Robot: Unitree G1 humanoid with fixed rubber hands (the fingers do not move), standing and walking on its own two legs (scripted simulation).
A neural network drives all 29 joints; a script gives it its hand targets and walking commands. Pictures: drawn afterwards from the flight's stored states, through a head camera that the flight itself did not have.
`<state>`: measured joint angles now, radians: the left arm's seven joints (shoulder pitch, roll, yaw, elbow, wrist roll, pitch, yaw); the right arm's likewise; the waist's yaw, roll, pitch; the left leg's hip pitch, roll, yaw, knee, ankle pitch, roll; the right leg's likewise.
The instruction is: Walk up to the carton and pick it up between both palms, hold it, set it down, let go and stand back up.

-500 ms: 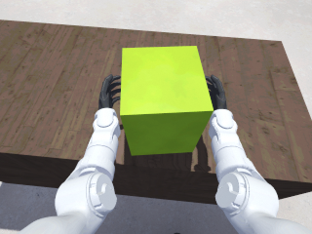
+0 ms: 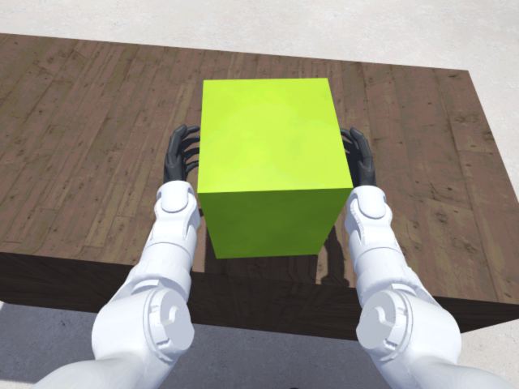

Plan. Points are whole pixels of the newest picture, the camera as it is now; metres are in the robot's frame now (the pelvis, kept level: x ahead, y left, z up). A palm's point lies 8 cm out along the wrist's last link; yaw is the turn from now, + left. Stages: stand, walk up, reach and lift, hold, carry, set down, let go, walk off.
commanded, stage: reach and lift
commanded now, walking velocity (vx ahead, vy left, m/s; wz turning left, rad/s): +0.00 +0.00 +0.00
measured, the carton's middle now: (266, 176) +0.46 +0.04 -0.01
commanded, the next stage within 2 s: none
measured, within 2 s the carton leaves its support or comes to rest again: leaves its support in 0.24 s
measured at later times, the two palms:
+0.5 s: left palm (176, 178) +0.40 +0.17 +0.06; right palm (365, 189) +0.41 -0.12 +0.05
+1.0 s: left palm (165, 172) +0.38 +0.17 +0.10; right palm (373, 188) +0.39 -0.11 +0.09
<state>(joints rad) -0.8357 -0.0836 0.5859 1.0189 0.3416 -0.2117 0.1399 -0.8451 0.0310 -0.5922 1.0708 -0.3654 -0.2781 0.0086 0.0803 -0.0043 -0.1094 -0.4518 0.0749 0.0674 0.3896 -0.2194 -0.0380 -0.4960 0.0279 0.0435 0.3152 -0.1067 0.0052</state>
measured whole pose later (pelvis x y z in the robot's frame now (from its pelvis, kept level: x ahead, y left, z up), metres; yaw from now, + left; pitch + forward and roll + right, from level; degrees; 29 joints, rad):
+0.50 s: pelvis -0.01 +0.00 +0.00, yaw +0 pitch +16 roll -1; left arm -0.82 -0.08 0.54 1.02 0.34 -0.20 0.14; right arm -0.79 0.02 -0.55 1.09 -0.37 -0.32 -0.02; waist 0.08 0.00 -0.15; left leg -0.45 0.07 0.07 0.39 -0.20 -0.04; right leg -0.49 0.03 0.04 0.29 -0.08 0.01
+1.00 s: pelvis -0.03 +0.00 +0.00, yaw +0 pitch +9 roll -1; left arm -0.82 -0.08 0.46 0.93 0.29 0.02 0.16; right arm -0.78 -0.02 -0.41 1.07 -0.27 -0.16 -0.05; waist 0.08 0.00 -0.13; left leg -0.34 0.07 0.07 0.38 -0.20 -0.04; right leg -0.36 0.03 0.04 0.26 -0.06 0.01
